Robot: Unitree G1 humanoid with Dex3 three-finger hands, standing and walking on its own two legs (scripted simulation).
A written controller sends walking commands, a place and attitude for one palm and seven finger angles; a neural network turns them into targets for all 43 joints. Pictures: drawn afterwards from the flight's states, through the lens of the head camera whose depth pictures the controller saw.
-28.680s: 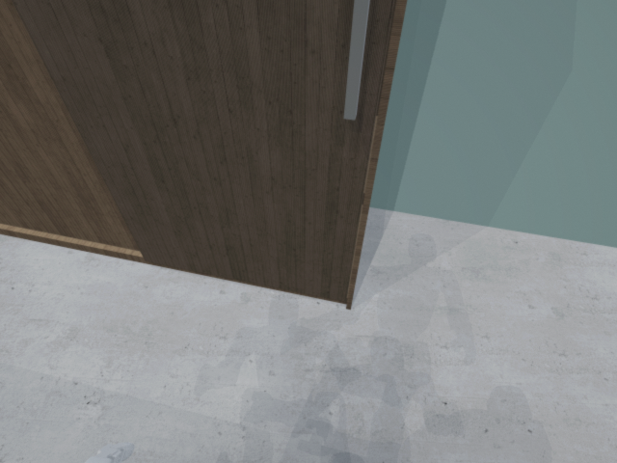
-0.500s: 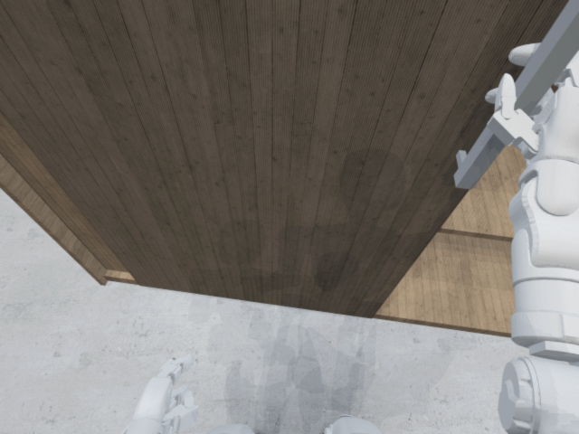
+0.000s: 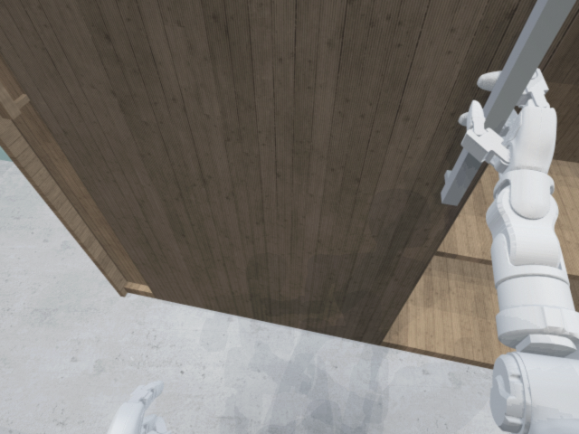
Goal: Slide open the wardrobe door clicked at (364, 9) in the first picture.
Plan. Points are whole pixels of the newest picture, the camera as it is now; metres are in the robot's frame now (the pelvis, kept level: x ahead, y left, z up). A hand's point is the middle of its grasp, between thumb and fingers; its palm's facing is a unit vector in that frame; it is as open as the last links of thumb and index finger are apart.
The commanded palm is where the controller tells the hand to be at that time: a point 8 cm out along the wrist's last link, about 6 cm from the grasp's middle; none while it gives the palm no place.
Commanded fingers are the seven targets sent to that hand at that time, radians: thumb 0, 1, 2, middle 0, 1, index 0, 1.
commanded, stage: stop walking and hold the door there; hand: right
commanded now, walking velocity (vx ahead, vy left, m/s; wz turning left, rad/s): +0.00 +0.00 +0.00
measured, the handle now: (491, 105) +0.48 -0.21 +0.22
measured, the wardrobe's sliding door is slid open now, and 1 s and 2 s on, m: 0.65 0.65 0.65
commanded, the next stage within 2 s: loosen the grip on the handle in 0.10 s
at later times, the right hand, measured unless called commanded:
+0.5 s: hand (494, 130) +0.43 -0.20 +0.22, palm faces +0.31 +0.94 -0.13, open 11.2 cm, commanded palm +0.41 -0.23 +0.20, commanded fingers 0.00 0.55 -0.20 0.37 1.30 0.37 1.30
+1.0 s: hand (483, 131) +0.44 -0.20 +0.21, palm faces +0.21 +0.97 -0.10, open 14.6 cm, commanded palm +0.41 -0.26 +0.21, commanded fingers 0.00 0.55 -0.20 0.25 1.15 0.25 1.15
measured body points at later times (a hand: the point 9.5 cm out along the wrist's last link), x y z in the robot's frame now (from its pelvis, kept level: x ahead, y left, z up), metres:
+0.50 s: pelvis -0.04 +0.01 -0.01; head -0.02 +0.00 +0.44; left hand +0.06 +0.29 -0.10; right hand +0.41 -0.25 +0.23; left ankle +0.03 +0.10 -0.74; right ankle +0.01 -0.10 -0.74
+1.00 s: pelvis +0.00 +0.00 +0.00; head +0.02 +0.00 +0.45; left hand +0.09 +0.26 -0.11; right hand +0.43 -0.25 +0.22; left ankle +0.03 +0.10 -0.74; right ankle +0.01 -0.09 -0.74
